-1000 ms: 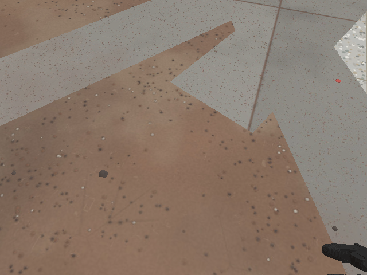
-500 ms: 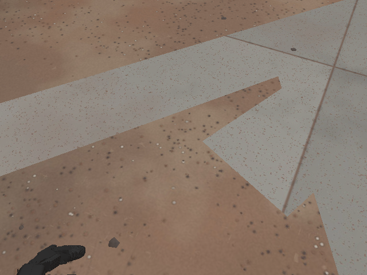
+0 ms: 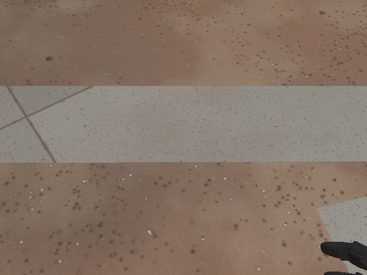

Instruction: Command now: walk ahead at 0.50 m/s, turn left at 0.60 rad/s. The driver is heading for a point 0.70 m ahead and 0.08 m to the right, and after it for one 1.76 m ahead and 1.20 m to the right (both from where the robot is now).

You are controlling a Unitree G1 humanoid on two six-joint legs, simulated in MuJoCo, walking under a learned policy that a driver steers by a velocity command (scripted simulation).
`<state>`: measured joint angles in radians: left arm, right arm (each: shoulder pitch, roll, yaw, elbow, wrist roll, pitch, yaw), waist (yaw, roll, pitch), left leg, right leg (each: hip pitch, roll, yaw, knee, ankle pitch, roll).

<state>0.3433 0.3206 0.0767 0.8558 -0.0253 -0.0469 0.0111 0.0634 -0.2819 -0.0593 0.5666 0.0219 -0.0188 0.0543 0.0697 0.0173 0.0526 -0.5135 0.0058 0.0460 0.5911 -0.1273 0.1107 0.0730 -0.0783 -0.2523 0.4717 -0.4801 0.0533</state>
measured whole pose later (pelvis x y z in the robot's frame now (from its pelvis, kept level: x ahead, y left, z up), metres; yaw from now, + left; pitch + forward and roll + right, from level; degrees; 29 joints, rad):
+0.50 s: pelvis +0.30 +0.00 +0.01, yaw +9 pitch +2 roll +1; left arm 0.06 0.29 0.03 0.69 0.00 -0.10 -0.05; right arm 0.38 -0.31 -0.06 0.76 0.01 -0.04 -0.01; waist -0.07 -0.03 0.00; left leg 0.02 -0.08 -0.12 0.42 -0.46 0.05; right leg -0.48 0.00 -0.01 0.49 -0.04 -0.06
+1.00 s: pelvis +0.57 +0.03 +0.01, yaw -6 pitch +2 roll +0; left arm 0.40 0.31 0.07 0.76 -0.02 -0.01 0.03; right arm 0.01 -0.27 -0.03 0.63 -0.02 -0.12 0.01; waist 0.10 -0.01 0.02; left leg -0.45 -0.03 -0.07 0.45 -0.02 -0.01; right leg -0.14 0.11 0.24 0.64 -0.49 -0.03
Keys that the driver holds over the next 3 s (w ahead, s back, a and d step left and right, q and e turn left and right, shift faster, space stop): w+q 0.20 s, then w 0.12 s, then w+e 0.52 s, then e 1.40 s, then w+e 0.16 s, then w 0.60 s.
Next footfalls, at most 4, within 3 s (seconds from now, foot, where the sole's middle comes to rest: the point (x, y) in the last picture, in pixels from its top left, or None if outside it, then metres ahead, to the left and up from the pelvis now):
0.50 right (222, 264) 0.48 -0.07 -0.75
0.98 left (168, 193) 0.74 0.14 -0.75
1.42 right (233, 214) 0.67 -0.12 -0.75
1.88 left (183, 186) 0.78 0.08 -0.75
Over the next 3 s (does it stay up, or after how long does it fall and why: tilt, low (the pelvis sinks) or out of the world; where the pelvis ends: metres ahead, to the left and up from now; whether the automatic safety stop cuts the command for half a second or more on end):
stays up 0.82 -0.24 0.02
